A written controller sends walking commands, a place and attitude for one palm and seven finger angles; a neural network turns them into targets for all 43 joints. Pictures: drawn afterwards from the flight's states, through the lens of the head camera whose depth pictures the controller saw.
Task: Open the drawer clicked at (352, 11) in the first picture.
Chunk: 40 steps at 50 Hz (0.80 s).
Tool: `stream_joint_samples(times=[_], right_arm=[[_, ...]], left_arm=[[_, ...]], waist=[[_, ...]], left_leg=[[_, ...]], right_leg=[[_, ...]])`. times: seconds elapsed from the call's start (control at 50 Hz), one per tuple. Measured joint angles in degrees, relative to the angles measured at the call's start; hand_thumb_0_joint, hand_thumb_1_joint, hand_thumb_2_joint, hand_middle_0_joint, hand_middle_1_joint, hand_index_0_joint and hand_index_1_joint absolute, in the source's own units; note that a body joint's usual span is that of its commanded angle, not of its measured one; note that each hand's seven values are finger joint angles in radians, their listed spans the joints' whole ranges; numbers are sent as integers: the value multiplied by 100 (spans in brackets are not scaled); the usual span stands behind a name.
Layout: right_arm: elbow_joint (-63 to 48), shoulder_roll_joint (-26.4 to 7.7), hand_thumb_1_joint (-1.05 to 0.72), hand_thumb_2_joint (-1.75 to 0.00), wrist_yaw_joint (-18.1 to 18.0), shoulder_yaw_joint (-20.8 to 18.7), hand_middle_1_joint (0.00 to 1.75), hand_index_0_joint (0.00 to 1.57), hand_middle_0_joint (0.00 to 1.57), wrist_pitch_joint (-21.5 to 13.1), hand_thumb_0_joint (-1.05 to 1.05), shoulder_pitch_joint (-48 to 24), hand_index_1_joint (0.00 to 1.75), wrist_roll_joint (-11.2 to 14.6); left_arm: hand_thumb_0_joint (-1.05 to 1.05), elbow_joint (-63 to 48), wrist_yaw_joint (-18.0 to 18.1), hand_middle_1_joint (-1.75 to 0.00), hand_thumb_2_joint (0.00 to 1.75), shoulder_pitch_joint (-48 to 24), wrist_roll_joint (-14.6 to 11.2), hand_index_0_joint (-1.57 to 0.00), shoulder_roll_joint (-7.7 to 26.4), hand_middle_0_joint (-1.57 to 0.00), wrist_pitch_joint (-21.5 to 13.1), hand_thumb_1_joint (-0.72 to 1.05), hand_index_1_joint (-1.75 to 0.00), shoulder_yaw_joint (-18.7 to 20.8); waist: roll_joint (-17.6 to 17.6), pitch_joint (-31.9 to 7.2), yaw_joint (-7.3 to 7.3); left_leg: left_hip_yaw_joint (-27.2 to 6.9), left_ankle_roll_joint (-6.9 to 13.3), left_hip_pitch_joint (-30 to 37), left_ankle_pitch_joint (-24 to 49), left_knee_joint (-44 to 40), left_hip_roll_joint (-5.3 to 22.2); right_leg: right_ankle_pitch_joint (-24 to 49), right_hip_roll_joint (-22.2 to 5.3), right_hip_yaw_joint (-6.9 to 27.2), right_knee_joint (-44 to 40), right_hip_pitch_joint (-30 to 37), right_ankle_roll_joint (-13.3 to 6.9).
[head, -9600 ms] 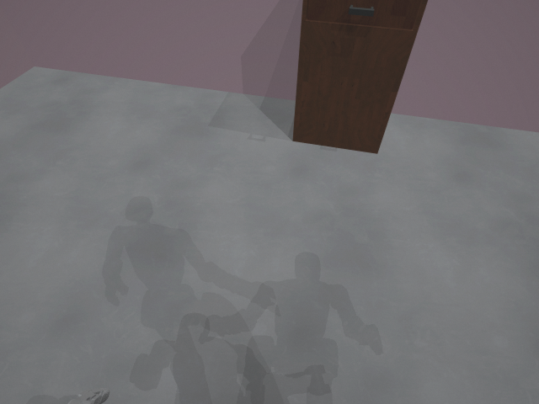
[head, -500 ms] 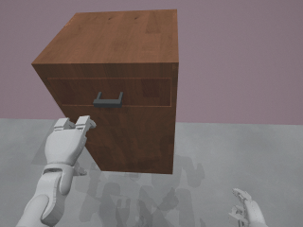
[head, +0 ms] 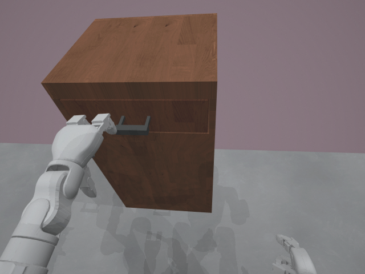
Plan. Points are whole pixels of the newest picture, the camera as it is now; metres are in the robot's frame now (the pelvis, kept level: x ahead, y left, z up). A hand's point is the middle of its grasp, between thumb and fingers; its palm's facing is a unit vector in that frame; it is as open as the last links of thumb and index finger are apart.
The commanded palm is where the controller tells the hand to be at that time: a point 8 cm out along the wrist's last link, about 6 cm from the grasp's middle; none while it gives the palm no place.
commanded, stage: raise the hand with hooked fingers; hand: left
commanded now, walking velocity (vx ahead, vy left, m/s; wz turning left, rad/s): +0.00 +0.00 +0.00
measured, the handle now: (133, 124) +0.52 +0.24 -0.01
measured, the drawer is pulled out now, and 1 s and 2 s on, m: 0.00 0.00 0.00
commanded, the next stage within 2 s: move the hooked fingers above the handle in 0.24 s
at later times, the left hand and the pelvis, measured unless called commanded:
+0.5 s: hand (95, 160) +0.31 +0.24 +0.09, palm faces +0.02 -0.04 -1.00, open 13.8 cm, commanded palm +0.29 +0.24 +0.15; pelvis -0.01 +0.00 +0.00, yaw +0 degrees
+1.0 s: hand (109, 145) +0.36 +0.23 +0.07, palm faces +0.01 -0.02 -1.00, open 13.8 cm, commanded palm +0.34 +0.24 +0.13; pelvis -0.01 +0.00 +0.00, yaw -1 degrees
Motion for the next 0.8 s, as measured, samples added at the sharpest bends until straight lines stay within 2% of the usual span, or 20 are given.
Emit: stream_joint_samples(times=[0.08,0.18,0.28,0.38,0.52,0.66,0.8], right_arm=[[-15,-77,-91,-90,23,-74,30,20,20,1,1,88,30,-6],[29,-88,-91,-90,15,-129,30,20,20,-26,1,121,30,4],[77,-27,-91,-90,4,-110,30,20,20,-44,1,77,30,35],[64,27,-91,-90,-5,-53,30,20,20,-43,1,-19,30,42],[28,85,-91,-90,-71,18,30,20,20,-91,1,-96,30,45],[75,101,-91,-90,-113,-15,30,20,20,-151,1,7,30,54],[140,35,-91,-90,-120,-108,30,20,20,-135,1,234,30,78]], left_arm=[[0,-108,50,-120,30,162,12,-32,-32,-32,-152,-49,-120,1],[0,-123,312,-120,30,233,82,-32,-66,-32,-282,-49,-120,-33],[0,-7,464,-120,30,165,112,-32,-77,-32,-144,-49,-120,-46],[0,64,393,-120,30,82,109,-32,-92,-32,0,-49,-120,-103],[0,605,253,-120,30,-346,196,-32,-115,-32,-124,-49,-120,-289],[0,1177,426,-120,30,-803,308,-32,-144,-32,-384,-49,-120,-345],[0,1651,533,-120,30,-1127,359,-32,-118,-32,-375,-49,-120,-271]], waist=[[-10,18,-18],[-37,44,2],[-42,21,17],[-8,2,19],[-51,10,30],[-116,-18,-27],[-133,-68,-135]], left_leg=[[25,4,-39,9,-4,-5],[33,6,-75,23,2,-17],[22,4,-67,48,-16,-20],[12,6,-23,72,-38,-27],[-21,0,-95,99,4,-36],[-21,-9,-243,88,79,-30],[27,-8,-382,67,125,-19]], right_leg=[[13,-2,27,5,-53,2],[17,-13,38,35,-102,0],[35,-16,29,20,-90,-4],[57,-23,20,-6,-39,-3],[76,-36,-10,24,-92,-13],[75,-31,-6,84,-235,-25],[72,-15,44,132,-398,-26]])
